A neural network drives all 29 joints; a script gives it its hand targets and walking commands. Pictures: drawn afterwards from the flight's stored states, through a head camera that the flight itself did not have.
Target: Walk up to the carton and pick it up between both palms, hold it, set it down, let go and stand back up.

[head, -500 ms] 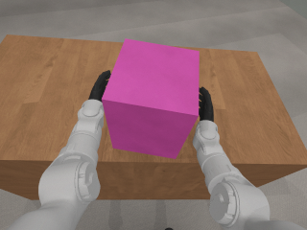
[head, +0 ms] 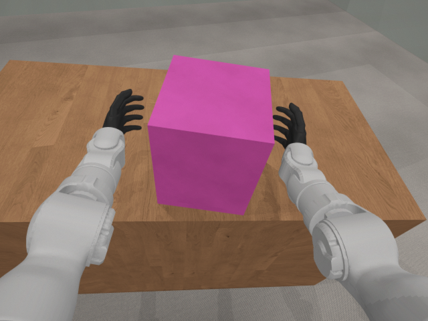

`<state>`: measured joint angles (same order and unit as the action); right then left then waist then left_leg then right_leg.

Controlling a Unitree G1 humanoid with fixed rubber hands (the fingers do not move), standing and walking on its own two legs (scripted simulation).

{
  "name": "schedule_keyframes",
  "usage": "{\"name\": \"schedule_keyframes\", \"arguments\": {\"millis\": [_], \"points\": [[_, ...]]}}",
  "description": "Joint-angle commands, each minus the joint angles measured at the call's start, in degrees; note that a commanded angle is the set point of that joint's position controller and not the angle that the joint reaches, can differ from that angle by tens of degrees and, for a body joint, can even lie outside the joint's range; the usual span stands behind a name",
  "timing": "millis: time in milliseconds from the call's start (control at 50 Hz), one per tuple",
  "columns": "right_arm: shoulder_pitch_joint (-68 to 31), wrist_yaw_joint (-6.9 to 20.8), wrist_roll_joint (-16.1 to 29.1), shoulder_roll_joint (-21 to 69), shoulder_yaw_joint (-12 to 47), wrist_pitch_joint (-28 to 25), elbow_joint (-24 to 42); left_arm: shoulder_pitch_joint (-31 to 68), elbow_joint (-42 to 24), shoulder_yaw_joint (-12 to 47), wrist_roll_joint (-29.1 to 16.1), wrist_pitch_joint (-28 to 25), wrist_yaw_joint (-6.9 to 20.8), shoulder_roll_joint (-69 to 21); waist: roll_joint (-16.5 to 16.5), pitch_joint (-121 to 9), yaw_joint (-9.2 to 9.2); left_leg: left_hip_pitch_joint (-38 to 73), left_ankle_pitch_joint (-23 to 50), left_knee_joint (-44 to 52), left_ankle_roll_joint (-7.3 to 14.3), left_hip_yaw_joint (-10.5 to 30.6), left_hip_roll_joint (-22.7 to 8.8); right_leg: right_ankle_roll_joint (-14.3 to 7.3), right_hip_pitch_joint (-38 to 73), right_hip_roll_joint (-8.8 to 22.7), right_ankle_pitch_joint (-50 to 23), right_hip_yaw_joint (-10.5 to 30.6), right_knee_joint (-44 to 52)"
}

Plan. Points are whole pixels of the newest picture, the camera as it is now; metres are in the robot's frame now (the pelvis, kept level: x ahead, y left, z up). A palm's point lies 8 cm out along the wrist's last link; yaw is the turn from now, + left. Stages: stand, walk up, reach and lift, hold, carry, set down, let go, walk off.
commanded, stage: set down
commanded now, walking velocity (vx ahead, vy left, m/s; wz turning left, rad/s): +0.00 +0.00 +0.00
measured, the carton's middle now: (210, 139) +0.47 -0.04 +0.05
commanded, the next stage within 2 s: none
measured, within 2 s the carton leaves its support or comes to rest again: neither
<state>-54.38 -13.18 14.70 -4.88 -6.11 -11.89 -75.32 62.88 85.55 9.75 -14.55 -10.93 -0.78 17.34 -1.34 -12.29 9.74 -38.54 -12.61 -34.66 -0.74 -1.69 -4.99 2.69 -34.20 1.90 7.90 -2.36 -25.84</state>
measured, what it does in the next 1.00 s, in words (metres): stands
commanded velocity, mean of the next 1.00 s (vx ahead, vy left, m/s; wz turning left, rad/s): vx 0.00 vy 0.00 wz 0.00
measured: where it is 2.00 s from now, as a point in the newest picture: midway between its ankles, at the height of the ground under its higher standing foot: outside the picture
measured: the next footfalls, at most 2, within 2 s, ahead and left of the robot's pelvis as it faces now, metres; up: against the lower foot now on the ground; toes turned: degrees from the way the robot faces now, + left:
none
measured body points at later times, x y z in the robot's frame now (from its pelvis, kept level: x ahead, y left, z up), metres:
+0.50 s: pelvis -0.01 -0.03 +0.01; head +0.02 +0.00 +0.46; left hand +0.50 +0.12 +0.21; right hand +0.43 -0.23 +0.19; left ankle +0.03 +0.12 -0.73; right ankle +0.03 -0.16 -0.73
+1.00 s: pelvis +0.00 +0.00 +0.02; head -0.01 +0.04 +0.47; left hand +0.45 +0.19 +0.19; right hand +0.37 -0.20 +0.17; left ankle +0.03 +0.12 -0.73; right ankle +0.03 -0.16 -0.73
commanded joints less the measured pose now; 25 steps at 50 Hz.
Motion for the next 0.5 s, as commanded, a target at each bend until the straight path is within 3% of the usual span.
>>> {"name": "schedule_keyframes", "arguments": {"millis": [0, 20, 40, 60, 80, 100, 120, 140, 160, 180, 200, 220, 240, 260, 280, 300, 320, 340, 360, 380, 400, 420, 440, 460, 480], "points": [[-27.5, 1.2, 2.3, -11.8, 0.4, 2.9, 10.5, 35.4, -13.0, 3.4, -5.3, -1.1, -0.9, 6.0, 13.9, -30.5, 2.15, 28.4, 8.8, 1.8, -4.7, 1.3, 3.9, -4.2, -0.2, -4.5, -5.2, -3.3, -0.1], [-27.8, 1.1, 2.6, -11.9, -0.1, 4.3, 10.4, 34.9, -11.0, 5.1, -4.8, 0.2, -1.0, 4.3, 15.0, -28.6, 2.44, 27.2, 5.4, 3.1, -4.1, 1.7, 3.8, -4.4, -0.1, -4.0, -4.1, -3.3, 0.5], [-29.0, 1.3, 3.2, -13.1, 0.2, 5.5, 13.1, 35.3, -13.2, 4.6, -4.7, 1.2, -1.2, 5.2, 16.1, -29.4, 0.63, 26.0, 4.4, 3.9, -4.1, 2.1, 3.7, -4.6, 0.8, -4.2, -3.4, -2.9, -0.3], [-29.6, 1.0, 2.7, -12.6, 0.9, 7.2, 11.9, 35.4, -9.4, 4.8, -4.8, 2.1, -0.8, 5.6, 12.3, -28.1, 0.85, 24.8, 2.1, 3.9, -2.7, 1.7, 3.8, -4.2, 1.0, -4.0, -1.7, -2.6, 0.0], [-30.5, 1.5, 4.4, -11.7, 2.8, 9.0, 10.6, 37.6, -8.6, 4.6, -5.1, 3.0, -0.8, 7.7, 12.7, -26.6, 0.87, 24.8, 0.7, 4.8, -1.8, 1.6, 4.0, -4.0, 2.1, -4.0, -1.6, -2.8, 0.2], [-32.6, 1.4, 4.0, -13.3, 1.3, 10.0, 14.4, 38.5, -12.2, 6.0, -6.3, 4.0, -1.0, 6.5, 14.8, -30.0, 1.11, 24.9, 0.2, 5.8, -2.3, 1.7, 4.2, -4.2, 2.7, -4.0, -1.3, -2.7, -0.1], [-33.5, 1.4, 4.5, -12.9, 0.5, 11.3, 18.5, 39.5, -14.6, 5.5, -7.1, 4.9, -1.4, 8.1, 14.3, -33.6, 1.19, 25.3, -1.2, 7.0, -1.7, 1.4, 4.2, -4.1, 5.0, -4.2, -2.3, -3.2, 0.2], [-32.4, 1.2, 3.3, -12.0, 2.4, 13.5, 8.1, 39.4, -6.5, 5.5, -6.8, 5.6, -1.0, 7.4, 12.2, -25.7, 1.41, 22.6, -4.8, 6.5, -0.8, 2.1, 4.2, -4.1, 3.2, -3.7, 1.3, -2.2, -0.4], [-33.7, 1.3, 3.0, -10.9, 1.8, 14.4, 9.4, 39.9, -5.6, 6.5, -7.4, 5.4, -0.1, 7.8, 11.9, -25.0, 2.20, 23.0, -4.4, 6.0, 0.0, 1.8, 4.5, -4.3, 2.8, -3.4, 1.6, -2.4, 0.1], [-33.6, 0.9, 2.6, -11.3, 2.1, 15.6, 9.7, 38.2, -1.7, 6.6, -7.3, 6.8, -0.1, 8.6, 9.2, -24.4, 1.79, 21.7, -5.9, 6.4, 0.4, 1.3, 4.5, -4.1, 2.7, -3.3, 3.0, -2.7, 0.6], [-33.3, 0.6, 1.6, -11.1, 0.7, 15.6, 12.9, 38.1, -4.9, 6.4, -8.0, 6.4, 0.2, 8.6, 9.2, -27.6, 2.79, 22.9, -4.8, 6.8, 0.7, 1.4, 5.2, -4.0, 5.1, -2.9, 1.0, -2.5, 1.0], [-36.4, -0.1, 3.5, -12.8, 1.6, 15.9, 20.8, 41.9, -13.5, 4.5, -8.2, 7.0, 0.0, 12.0, 9.9, -32.8, 1.64, 24.5, -1.1, 7.9, -0.1, 0.2, 5.8, -3.3, 8.8, -3.0, -4.2, -2.3, 1.0], [-35.0, -0.9, 2.9, -11.1, 1.9, 16.2, 19.0, 39.9, -12.0, 5.5, -9.4, 7.3, -0.1, 11.6, 9.3, -33.0, 1.60, 23.9, 1.2, 6.9, -0.3, 0.5, 5.6, -3.3, 9.5, -3.0, -5.9, -1.4, 1.0], [-36.8, -0.9, 2.1, -10.5, 1.3, 16.7, 16.7, 40.5, -5.4, 5.0, -9.3, 7.2, 0.0, 11.2, 9.1, -28.3, 2.02, 19.4, -2.6, 7.5, 0.0, 0.3, 6.0, -3.4, 10.2, -3.1, -2.6, -2.0, 0.7], [-34.0, -1.2, 0.9, -11.0, 1.4, 17.9, 12.0, 39.3, -2.7, 4.2, -6.6, 8.1, 0.4, 10.8, 8.6, -25.3, 2.62, 19.9, -2.4, 7.5, 0.4, 0.1, 6.1, -3.6, 10.5, -3.3, -2.3, -1.9, 1.0], [-34.9, -1.8, 0.9, -10.4, 1.6, 18.3, 16.1, 38.6, -5.9, 2.9, -6.6, 9.2, 1.0, 12.1, 5.7, -26.4, 2.68, 22.9, 1.9, 8.2, 0.2, 0.1, 5.8, -3.1, 12.4, -3.1, -6.0, -2.3, 1.8], [-35.0, -2.7, 0.3, -9.5, 2.6, 19.1, 15.9, 37.7, -3.7, 0.2, -5.9, 9.8, 1.5, 13.8, 5.6, -23.1, 0.88, 21.5, 1.8, 8.5, 0.3, -0.5, 5.9, -3.1, 12.6, -2.5, -5.7, -1.0, 1.8], [-35.0, -3.0, 0.1, -8.9, 2.7, 19.1, 17.8, 38.6, -4.4, 1.8, -6.3, 9.5, 1.8, 14.4, 3.7, -25.1, 1.80, 21.6, 1.6, 9.0, 0.1, -0.3, 6.0, -2.8, 14.4, -2.9, -6.0, -1.1, 2.3], [-36.2, -3.1, 0.8, -8.4, 2.8, 18.7, 20.6, 39.2, -6.8, 1.3, -7.0, 9.0, 2.0, 15.2, 4.3, -28.9, 1.19, 22.0, 4.2, 8.7, 0.1, -0.9, 6.5, -2.6, 16.6, -2.3, -9.2, -0.8, 1.9], [-35.7, -3.9, 1.0, -7.9, 2.5, 19.0, 17.6, 37.5, -3.2, 2.1, -6.9, 9.5, 2.2, 13.8, 5.2, -23.1, 1.95, 20.1, 2.0, 9.0, -0.2, -0.4, 6.6, -2.6, 15.8, -2.5, -7.3, -1.2, 2.7], [-35.3, -3.9, 0.2, -8.7, 1.5, 18.9, 18.3, 39.0, -4.1, 0.8, -6.9, 9.6, 2.3, 14.7, 5.1, -23.5, 2.60, 20.9, 2.0, 9.5, -0.1, -0.5, 6.8, -2.8, 17.4, -2.7, -7.7, -1.7, 2.6], [-34.6, -3.7, 2.1, -7.0, 3.9, 19.1, 20.9, 38.2, -7.6, -0.7, -6.7, 9.7, 2.6, 15.0, 4.8, -27.4, -0.12, 23.0, 6.4, 9.2, 0.4, -1.1, 6.7, -2.7, 20.9, -2.5, -12.5, -1.1, 2.2], [-34.0, -4.4, 1.7, -6.2, 4.1, 19.2, 18.7, 35.7, -2.8, -0.1, -6.3, 9.6, 2.7, 13.6, 2.9, -22.1, 1.16, 21.1, 4.3, 9.0, 0.0, -0.8, 6.7, -2.4, 18.6, -2.4, -10.3, -1.2, 2.2], [-34.7, -4.6, 1.2, -7.4, 3.6, 19.4, 20.2, 38.7, -8.4, -1.0, -5.6, 9.8, 2.8, 16.1, 6.1, -25.9, 0.87, 22.9, 6.7, 9.4, -0.4, -1.3, 6.7, -3.0, 20.6, -2.3, -13.0, -0.7, 2.1], [-35.0, -4.8, 1.7, -8.5, 4.0, 19.6, 19.1, 36.5, -3.6, -1.1, -5.7, 10.8, 2.9, 16.4, 3.3, -21.0, 1.11, 22.6, 4.6, 9.9, -0.2, -1.0, 7.0, -2.7, 20.4, -2.6, -10.8, -1.3, 3.5]]}}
